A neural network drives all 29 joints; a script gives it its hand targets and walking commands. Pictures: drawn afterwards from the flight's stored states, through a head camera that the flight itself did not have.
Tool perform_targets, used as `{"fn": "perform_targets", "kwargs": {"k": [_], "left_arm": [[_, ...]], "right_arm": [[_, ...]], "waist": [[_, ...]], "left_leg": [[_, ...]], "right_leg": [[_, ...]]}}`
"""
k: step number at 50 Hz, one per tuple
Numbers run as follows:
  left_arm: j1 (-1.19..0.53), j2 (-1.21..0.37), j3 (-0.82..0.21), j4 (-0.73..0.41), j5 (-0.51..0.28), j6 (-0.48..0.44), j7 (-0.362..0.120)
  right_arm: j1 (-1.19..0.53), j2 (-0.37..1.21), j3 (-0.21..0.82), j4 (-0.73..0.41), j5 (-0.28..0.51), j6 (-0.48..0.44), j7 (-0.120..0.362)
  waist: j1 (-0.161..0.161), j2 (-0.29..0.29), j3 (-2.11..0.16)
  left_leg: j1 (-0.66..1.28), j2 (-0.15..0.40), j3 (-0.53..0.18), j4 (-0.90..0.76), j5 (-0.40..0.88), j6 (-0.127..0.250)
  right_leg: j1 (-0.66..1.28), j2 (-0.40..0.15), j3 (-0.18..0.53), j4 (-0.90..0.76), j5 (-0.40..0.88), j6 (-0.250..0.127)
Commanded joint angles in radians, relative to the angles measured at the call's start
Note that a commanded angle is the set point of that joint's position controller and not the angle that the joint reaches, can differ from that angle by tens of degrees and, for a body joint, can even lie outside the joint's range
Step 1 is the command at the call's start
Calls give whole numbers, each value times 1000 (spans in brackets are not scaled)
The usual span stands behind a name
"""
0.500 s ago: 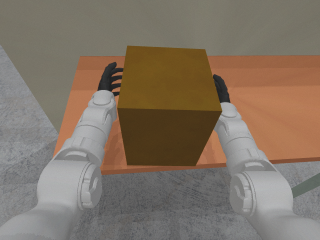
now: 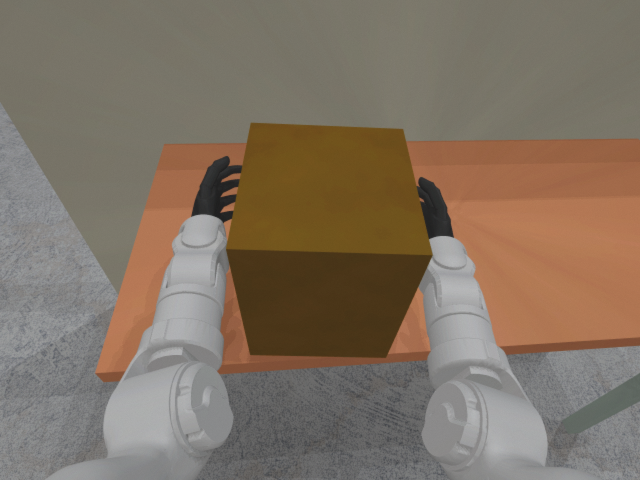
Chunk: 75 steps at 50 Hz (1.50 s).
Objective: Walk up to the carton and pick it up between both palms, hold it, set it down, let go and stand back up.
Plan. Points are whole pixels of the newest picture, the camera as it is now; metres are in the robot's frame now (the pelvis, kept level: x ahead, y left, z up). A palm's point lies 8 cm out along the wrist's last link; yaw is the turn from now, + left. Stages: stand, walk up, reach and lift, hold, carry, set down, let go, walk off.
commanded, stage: reach and lift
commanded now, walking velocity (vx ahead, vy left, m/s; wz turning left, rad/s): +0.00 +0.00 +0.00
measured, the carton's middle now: (322, 247) +0.42 -0.05 +0.07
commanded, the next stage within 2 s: none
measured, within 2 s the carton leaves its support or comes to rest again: leaves its support in 0.38 s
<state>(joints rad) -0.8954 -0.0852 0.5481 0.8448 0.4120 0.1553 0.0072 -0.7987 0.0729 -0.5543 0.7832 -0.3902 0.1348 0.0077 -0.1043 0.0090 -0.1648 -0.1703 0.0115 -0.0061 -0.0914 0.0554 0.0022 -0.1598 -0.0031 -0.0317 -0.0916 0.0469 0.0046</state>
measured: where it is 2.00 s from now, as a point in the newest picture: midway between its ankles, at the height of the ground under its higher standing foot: outside the picture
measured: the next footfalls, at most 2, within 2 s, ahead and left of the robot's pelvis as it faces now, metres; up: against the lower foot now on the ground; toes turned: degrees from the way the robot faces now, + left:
none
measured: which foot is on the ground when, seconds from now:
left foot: down 0.00-1.00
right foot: down 0.00-1.00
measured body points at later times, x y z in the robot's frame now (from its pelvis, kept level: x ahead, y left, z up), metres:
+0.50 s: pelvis +0.00 +0.01 +0.00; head +0.02 +0.00 +0.45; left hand +0.45 +0.12 +0.15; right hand +0.42 -0.18 +0.13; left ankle -0.01 +0.13 -0.75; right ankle -0.02 -0.12 -0.75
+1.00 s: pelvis -0.01 +0.00 +0.00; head -0.01 -0.01 +0.45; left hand +0.44 +0.11 +0.19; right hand +0.41 -0.18 +0.17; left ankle -0.02 +0.13 -0.75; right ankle -0.02 -0.12 -0.75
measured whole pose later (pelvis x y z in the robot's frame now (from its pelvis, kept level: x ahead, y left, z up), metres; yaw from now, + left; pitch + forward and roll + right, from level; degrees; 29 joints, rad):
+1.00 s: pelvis -0.01 +0.00 +0.00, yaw +0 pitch +7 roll +0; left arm -0.94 -0.02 0.44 0.62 0.26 0.53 0.06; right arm -0.91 -0.04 -0.22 0.76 -0.04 0.41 -0.13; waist -0.09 0.02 -0.14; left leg -0.10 0.01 0.00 -0.06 0.04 -0.01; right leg -0.08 0.00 -0.02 -0.09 0.05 0.00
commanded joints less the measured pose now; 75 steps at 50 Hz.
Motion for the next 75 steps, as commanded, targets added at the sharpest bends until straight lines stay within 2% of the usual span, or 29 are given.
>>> {"fn": "perform_targets", "kwargs": {"k": [1,9,13,18,22,27,31,34,36,39,41,46,51,56,60,65,69,72,75], "left_arm": [[-422,-358,-226,-35,-25,-6,-109],[-488,-413,-320,-93,-96,3,-80],[-543,-437,-379,-134,-149,29,-55],[-584,-484,-474,-186,-233,99,-26],[-600,-520,-537,-210,-291,172,-20],[-665,-474,-541,-191,-319,249,-42],[-713,-414,-473,-146,-288,290,-62],[-734,-380,-410,-130,-253,307,-67],[-731,-366,-372,-133,-231,313,-65],[-709,-358,-329,-155,-209,320,-65],[-687,-362,-327,-187,-207,324,-67],[-635,-384,-369,-299,-236,344,-73],[-521,-400,-440,-405,-275,392,-97],[-411,-381,-497,-522,-279,461,-147],[-359,-370,-526,-643,-265,518,-179],[-350,-378,-549,-773,-246,567,-182],[-332,-378,-531,-763,-222,593,-167],[-302,-378,-520,-762,-209,608,-163],[-281,-379,-514,-778,-207,621,-163]], "right_arm": [[-491,383,266,-40,19,-26,100],[-577,423,372,-84,100,-39,76],[-660,445,465,-114,180,-29,59],[-779,453,577,-197,293,5,27],[-854,434,613,-259,355,53,-6],[-880,376,548,-218,368,135,-37],[-883,329,451,-125,348,189,-26],[-914,311,407,-95,339,207,-6],[-935,311,406,-98,343,209,4],[-958,323,436,-133,360,203,6],[-951,336,474,-163,378,199,-1],[-908,375,590,-270,439,191,-46],[-805,391,702,-425,515,213,-121],[-655,363,739,-541,554,263,-185],[-577,331,739,-623,565,299,-200],[-575,299,723,-722,550,313,-174],[-574,264,679,-713,505,315,-134],[-553,257,672,-706,491,317,-111],[-546,261,686,-715,493,319,-96]], "waist": [[30,-2,-350],[27,-3,-539],[32,-3,-613],[21,-10,-658],[-9,-13,-641],[-52,13,-493],[-52,44,-362],[-27,58,-362],[-3,55,-397],[27,35,-480],[33,19,-528],[27,-33,-587],[6,-58,-508],[-16,-29,-347],[-13,9,-270],[1,33,-284],[8,19,-262],[13,6,-261],[26,-2,-269]], "left_leg": [[-2,-47,17,-72,122,76],[65,-44,7,-31,267,69],[108,-47,2,13,345,64],[182,-46,-13,96,401,52],[247,-42,-27,165,395,33],[246,-33,-31,202,237,12],[203,-24,-22,193,100,0],[187,-20,-13,180,77,2],[186,-19,-8,171,118,8],[196,-24,-1,153,210,20],[205,-30,2,142,269,27],[205,-49,3,116,336,42],[212,-64,0,108,305,47],[231,-61,-1,98,211,34],[255,-48,3,87,160,17],[283,-28,9,79,80,11],[291,-18,20,85,-55,24],[301,-19,26,94,-74,32],[316,-19,28,95,-42,34]], "right_leg": [[335,40,-21,37,352,47],[387,42,-11,73,519,35],[407,46,-2,113,612,29],[380,50,6,153,633,21],[309,55,5,151,545,18],[180,55,-3,111,269,17],[106,50,-7,72,58,12],[105,47,-10,60,4,10],[146,44,-7,61,46,11],[256,41,2,77,184,15],[331,38,11,94,301,17],[476,36,31,152,554,34],[530,34,42,187,657,59],[475,37,40,155,510,74],[410,39,29,117,339,68],[315,40,8,93,118,53],[211,43,-17,89,-72,47],[188,48,-22,91,-109,48],[195,51,-19,93,-85,52]]}}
